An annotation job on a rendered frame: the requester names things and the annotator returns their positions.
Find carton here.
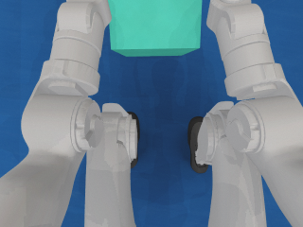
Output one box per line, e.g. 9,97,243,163
108,0,203,57

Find robot left upper arm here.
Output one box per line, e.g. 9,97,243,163
0,94,104,227

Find right robot forearm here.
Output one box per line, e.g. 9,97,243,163
206,0,303,108

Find robot left shin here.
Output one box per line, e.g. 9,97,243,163
102,103,134,161

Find left robot forearm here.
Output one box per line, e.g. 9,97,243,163
21,0,112,136

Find right robot foot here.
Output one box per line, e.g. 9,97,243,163
187,116,208,174

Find robot right upper arm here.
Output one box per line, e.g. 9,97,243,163
225,96,303,227

